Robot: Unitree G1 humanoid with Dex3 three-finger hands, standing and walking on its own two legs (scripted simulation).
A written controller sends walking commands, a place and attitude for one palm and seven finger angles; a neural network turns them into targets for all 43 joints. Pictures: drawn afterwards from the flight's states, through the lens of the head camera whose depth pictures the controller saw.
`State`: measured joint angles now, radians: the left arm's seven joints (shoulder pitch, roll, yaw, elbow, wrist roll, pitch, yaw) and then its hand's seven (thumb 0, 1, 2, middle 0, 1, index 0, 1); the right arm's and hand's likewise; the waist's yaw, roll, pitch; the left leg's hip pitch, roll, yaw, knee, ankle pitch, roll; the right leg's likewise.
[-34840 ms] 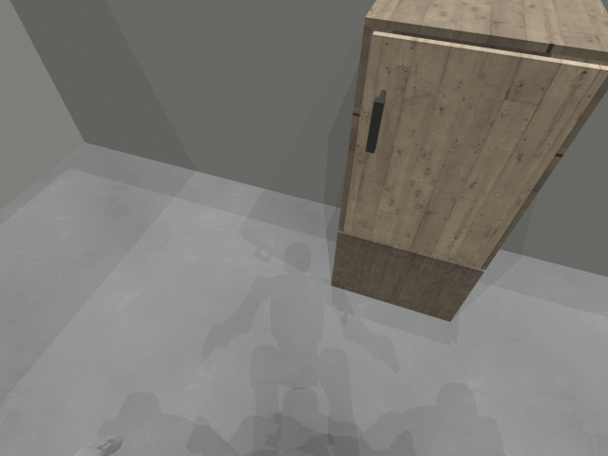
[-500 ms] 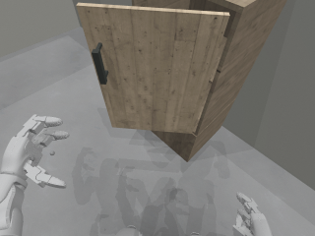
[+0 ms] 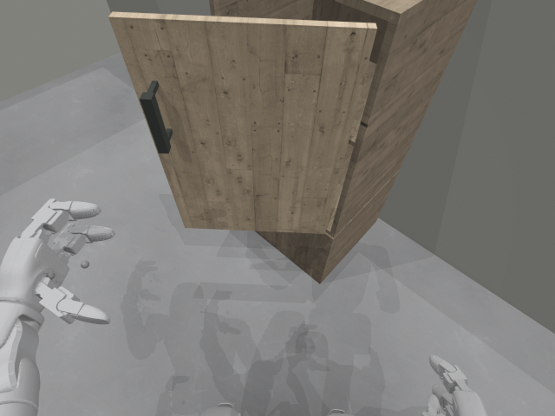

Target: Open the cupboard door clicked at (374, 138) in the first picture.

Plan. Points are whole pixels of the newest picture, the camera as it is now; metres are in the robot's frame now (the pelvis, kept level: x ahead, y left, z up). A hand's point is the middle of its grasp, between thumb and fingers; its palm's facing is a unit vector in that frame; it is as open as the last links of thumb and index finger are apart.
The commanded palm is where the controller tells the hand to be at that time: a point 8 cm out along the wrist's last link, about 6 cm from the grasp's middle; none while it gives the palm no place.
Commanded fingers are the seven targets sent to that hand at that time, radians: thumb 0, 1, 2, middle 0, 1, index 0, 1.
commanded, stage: raise the hand with hooked fingers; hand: left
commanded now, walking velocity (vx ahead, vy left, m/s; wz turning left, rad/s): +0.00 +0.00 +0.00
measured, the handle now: (159, 118) +0.61 +0.26 +0.06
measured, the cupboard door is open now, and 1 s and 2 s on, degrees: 40 40 40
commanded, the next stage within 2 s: move the hooked fingers beside the handle in 0.10 s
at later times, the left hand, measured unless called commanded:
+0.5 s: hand (91, 233) +0.34 +0.28 +0.07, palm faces +0.00 -1.00 -0.01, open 14.0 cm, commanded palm +0.32 +0.33 +0.07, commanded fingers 0.00 -0.50 0.30 -0.30 -1.20 -0.30 -1.20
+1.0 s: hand (108, 189) +0.42 +0.28 +0.07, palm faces +0.00 -1.00 -0.01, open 14.0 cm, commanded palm +0.40 +0.34 +0.07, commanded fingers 0.00 -0.50 0.30 -0.30 -1.20 -0.30 -1.20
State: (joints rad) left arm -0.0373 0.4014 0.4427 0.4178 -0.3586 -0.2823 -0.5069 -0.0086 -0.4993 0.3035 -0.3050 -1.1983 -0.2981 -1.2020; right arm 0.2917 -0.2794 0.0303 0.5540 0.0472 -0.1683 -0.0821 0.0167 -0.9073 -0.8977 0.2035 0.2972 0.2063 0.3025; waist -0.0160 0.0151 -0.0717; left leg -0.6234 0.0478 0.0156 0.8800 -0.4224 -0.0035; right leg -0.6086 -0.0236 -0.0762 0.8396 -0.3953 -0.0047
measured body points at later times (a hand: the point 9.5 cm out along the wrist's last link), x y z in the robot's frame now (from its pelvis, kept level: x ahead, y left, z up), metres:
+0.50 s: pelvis -0.01 +0.00 -0.01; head +0.06 +0.02 +0.44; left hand +0.33 +0.33 +0.07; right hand +0.14 -0.25 -0.09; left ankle +0.01 +0.12 -0.70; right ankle +0.01 -0.12 -0.70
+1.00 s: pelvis +0.00 +0.01 -0.01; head +0.09 +0.03 +0.43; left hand +0.41 +0.34 +0.07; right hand +0.06 -0.26 -0.11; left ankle +0.01 +0.12 -0.70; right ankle +0.01 -0.12 -0.70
